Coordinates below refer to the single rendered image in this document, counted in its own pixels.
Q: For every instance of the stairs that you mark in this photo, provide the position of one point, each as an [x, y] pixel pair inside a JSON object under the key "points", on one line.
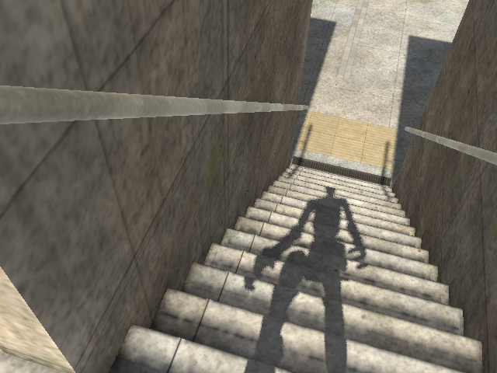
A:
{"points": [[323, 275]]}

